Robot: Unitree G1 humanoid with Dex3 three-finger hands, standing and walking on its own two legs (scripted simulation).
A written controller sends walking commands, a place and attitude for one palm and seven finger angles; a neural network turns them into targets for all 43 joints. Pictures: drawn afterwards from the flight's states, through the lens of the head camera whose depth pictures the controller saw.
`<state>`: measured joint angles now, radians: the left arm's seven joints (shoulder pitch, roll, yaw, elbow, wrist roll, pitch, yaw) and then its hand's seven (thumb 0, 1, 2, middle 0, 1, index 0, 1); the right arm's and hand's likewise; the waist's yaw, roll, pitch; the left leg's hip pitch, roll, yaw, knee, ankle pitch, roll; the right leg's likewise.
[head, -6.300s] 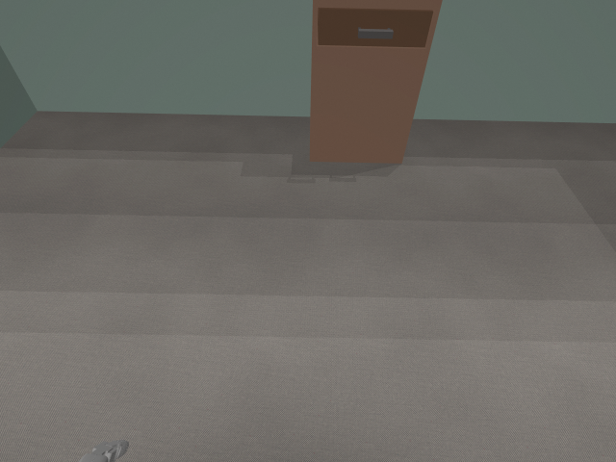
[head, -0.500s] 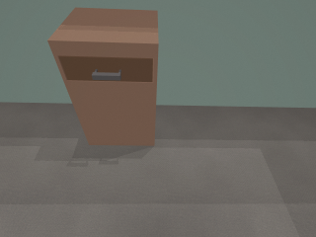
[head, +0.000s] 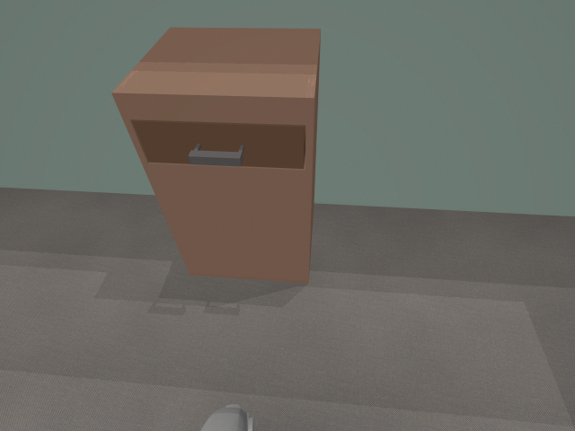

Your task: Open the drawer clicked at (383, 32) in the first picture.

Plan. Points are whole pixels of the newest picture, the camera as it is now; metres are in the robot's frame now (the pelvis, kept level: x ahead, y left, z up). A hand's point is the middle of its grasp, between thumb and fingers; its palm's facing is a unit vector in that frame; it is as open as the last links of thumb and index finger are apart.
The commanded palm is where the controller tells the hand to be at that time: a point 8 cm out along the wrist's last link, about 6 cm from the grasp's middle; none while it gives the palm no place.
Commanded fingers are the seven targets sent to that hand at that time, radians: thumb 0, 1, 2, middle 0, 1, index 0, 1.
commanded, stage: take the last steps up to it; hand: left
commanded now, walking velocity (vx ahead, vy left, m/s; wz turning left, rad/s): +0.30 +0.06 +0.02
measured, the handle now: (218, 153) +0.79 +0.25 -0.10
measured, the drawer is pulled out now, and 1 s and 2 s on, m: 0.00 0.00 0.00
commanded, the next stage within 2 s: come to a stop and stand still in 0.56 s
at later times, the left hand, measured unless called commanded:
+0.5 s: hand (154, 376) +0.24 +0.27 -0.17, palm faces +0.04 -0.98 -0.20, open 7.4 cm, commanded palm none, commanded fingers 0.00 0.90 0.90 -0.20 -0.30 -0.20 -0.30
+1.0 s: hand (195, 318) +0.35 +0.22 -0.17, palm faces -0.02 -0.97 -0.24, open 7.3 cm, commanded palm none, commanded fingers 0.00 0.90 0.90 -0.20 -0.30 -0.20 -0.30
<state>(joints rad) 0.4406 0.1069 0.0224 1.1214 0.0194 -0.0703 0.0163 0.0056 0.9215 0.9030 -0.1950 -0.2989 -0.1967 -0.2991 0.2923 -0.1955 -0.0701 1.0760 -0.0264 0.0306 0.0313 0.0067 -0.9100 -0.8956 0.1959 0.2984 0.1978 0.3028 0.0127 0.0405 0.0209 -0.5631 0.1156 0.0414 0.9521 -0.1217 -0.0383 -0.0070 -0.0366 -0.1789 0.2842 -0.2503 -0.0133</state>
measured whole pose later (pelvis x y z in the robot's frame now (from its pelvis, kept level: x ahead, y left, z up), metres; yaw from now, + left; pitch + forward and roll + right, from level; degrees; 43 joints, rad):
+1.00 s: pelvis +0.25 +0.05 -0.01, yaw -3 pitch +0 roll +1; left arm 0.11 0.15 0.05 1.00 0.03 0.02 0.04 -0.01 0.93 0.90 -0.20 -0.30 -0.20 -0.30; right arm 0.21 -0.16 -0.05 1.05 0.00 0.05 -0.02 0.00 -0.91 -0.90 0.20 0.30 0.20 0.30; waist -0.01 0.02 0.10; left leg -0.37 0.03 0.03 0.88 -0.47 -0.04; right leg -0.33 -0.05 -0.13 0.50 -0.17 -0.05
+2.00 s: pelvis +0.22 +0.11 -0.01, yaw -3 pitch -2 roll +1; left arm 0.33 0.13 -0.01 1.09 0.02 0.00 0.03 0.01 0.92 0.90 -0.19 -0.30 -0.20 -0.30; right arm 0.35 -0.14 0.02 1.08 -0.01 -0.01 -0.02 0.01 -0.91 -0.90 0.20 0.30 0.20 0.30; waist -0.01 0.01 0.01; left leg -0.15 -0.05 0.12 0.42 -0.24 0.07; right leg -0.25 -0.05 -0.04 0.45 -0.16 0.01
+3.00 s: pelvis +0.24 +0.06 -0.06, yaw +0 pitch +10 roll +2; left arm 0.36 0.38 -0.03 0.02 1.07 -0.12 0.49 0.01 0.31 0.66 -0.27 -0.67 -0.27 -0.67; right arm 0.00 -0.22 -0.02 0.54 -0.08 0.06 0.03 0.01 -0.91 -0.90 0.20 0.30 0.20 0.30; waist 0.13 0.01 -0.11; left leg -0.60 0.00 0.03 0.88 -0.46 0.00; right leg -0.68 0.02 -0.06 0.90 -0.40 -0.08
